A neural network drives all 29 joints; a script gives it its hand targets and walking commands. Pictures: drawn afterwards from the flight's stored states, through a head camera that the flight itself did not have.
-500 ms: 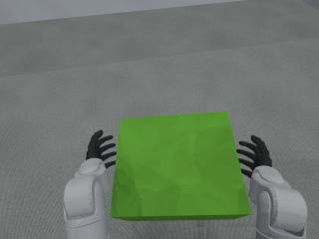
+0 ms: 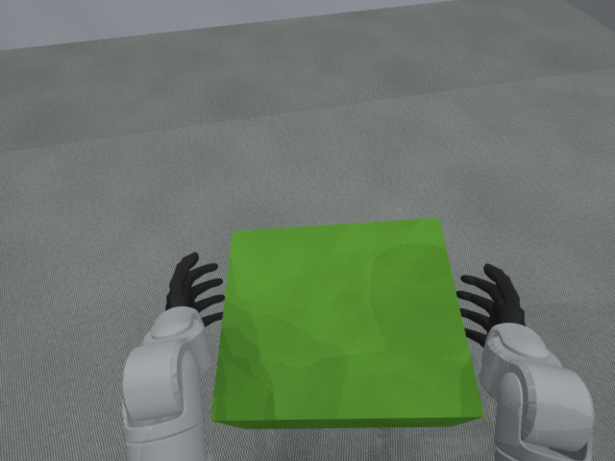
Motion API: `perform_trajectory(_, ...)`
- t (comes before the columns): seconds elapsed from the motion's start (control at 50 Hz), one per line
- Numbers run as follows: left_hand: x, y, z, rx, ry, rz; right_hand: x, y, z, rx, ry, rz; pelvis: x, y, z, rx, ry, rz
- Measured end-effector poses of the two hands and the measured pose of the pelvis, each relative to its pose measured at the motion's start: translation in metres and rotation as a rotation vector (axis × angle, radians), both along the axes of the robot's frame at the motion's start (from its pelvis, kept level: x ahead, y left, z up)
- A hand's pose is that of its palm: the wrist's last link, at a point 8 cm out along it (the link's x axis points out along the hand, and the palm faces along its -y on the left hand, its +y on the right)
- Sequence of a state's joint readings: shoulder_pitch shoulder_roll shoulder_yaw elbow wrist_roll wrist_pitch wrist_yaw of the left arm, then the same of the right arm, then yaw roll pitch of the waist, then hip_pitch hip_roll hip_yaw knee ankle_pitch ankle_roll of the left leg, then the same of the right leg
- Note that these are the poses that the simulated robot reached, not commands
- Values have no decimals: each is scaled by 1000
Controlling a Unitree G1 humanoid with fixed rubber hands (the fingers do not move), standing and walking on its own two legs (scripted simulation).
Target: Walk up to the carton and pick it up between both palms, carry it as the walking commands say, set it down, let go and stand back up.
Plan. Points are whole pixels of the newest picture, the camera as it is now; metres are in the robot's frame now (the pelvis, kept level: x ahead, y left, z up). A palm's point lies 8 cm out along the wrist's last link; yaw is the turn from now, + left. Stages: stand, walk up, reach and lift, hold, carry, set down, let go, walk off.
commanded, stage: carry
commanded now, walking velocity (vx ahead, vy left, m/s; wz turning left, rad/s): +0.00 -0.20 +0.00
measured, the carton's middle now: (339, 326) +0.30 -0.01 -0.01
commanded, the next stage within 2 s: none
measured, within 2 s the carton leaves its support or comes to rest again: neither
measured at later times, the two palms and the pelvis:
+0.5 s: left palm (240, 322) +0.27 +0.11 +0.07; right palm (570, 345) +0.24 -0.24 +0.08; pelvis -0.01 -0.06 +0.00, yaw -1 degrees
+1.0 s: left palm (309, 350) +0.24 +0.03 +0.08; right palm out of the picture +0.21 -0.32 +0.08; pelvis -0.04 -0.14 +0.00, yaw -1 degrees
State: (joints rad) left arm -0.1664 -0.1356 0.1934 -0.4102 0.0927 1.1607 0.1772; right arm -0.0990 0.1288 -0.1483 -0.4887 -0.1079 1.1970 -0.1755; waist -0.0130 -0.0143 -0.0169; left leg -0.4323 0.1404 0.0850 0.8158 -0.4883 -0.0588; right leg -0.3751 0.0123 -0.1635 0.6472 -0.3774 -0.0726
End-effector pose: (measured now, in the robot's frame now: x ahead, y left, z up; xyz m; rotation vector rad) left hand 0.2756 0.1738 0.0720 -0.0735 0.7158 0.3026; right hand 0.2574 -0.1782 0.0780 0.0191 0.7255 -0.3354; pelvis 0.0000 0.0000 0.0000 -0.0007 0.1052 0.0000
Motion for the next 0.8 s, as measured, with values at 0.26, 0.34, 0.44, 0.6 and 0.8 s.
perform_trajectory(0.26, -5, -10, -6, -20, -4, 21, 2, -10, 2, -23, -6, 21, -1, -17, -3, -8, -14, 22)
perform_trajectory(0.34, -8, -19, -3, -19, 3, 10, -4, -19, 5, -20, -1, 9, -4, -23, 1, -18, -38, 11)
perform_trajectory(0.44, -5, -46, -1, -15, 1, -10, -9, -46, 6, -17, -3, -11, -7, -44, 2, -19, -5, -11)
perform_trajectory(0.6, -13, -78, 8, 12, 0, -12, -17, -77, 5, 9, -4, -13, -13, -74, 5, 6, -10, -9)
perform_trajectory(0.8, -31, -84, 5, -11, -12, 12, -27, -84, 10, -12, -18, 12, -24, -89, 2, -16, -55, 12)
